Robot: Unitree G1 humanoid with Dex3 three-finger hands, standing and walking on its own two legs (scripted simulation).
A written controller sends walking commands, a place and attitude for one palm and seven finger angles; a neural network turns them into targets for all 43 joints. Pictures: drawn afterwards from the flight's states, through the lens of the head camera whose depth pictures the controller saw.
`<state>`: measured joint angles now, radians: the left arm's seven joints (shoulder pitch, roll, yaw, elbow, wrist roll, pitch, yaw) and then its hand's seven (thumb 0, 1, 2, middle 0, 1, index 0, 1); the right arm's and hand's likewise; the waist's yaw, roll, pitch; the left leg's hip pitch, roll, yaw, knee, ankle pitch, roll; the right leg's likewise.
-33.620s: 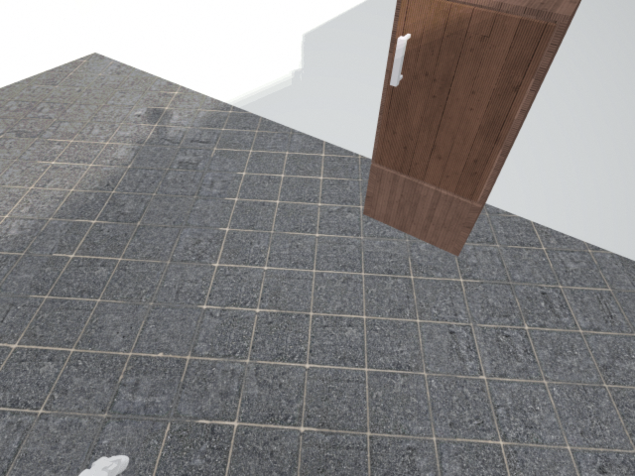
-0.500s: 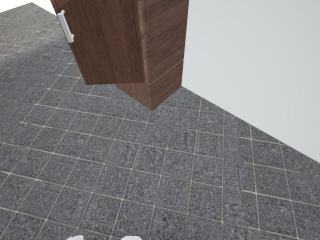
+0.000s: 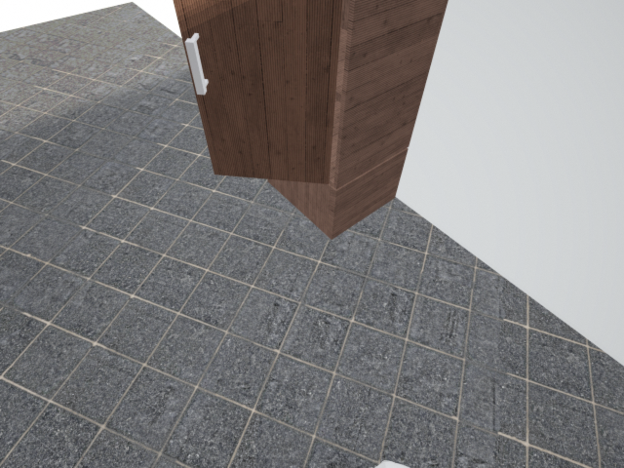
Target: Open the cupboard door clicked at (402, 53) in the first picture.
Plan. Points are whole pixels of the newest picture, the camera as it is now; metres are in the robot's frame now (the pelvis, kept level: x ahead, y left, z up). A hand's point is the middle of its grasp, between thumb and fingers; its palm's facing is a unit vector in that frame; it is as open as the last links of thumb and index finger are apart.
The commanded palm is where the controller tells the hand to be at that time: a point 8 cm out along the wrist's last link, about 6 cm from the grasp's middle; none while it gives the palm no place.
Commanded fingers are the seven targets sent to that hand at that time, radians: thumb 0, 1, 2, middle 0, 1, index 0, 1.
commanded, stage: take the last steps up to it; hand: left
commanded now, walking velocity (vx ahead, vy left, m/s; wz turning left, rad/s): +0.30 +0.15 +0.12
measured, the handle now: (198, 64) +1.05 +0.38 -0.03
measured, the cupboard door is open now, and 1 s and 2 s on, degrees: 44 44 44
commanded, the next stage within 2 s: come to a stop and stand still in 1.10 s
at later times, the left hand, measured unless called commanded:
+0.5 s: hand out of the picture +0.09 +0.21 -0.18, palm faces +0.20 -0.96 -0.17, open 7.3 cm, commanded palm none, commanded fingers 0.00 0.90 0.90 -0.20 -0.30 -0.20 -0.30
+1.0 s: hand (191, 283) +0.44 +0.27 -0.16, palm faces +0.08 -0.98 -0.21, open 7.3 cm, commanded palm none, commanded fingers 0.00 0.90 0.90 -0.20 -0.30 -0.20 -0.30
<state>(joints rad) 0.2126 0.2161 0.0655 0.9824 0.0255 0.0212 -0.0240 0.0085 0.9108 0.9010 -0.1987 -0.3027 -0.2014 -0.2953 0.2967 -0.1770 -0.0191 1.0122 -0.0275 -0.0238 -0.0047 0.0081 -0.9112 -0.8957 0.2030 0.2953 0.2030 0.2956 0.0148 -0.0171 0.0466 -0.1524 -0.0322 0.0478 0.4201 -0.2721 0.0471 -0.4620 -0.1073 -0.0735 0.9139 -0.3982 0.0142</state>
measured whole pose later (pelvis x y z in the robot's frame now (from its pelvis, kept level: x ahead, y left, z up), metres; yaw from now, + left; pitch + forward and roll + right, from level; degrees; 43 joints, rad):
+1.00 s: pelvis +0.36 +0.08 +0.00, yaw +2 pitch +0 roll +1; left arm 0.18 0.15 0.05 0.96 0.02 -0.06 0.00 0.00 0.91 0.90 -0.20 -0.30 -0.20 -0.30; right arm 0.31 -0.19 -0.04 1.11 -0.03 0.01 0.01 0.01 -0.92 -0.90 0.20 0.29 0.20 0.30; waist -0.01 0.01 0.05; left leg -0.39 0.04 0.07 1.03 -0.39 0.00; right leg -0.26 -0.05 -0.14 0.53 -0.26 -0.03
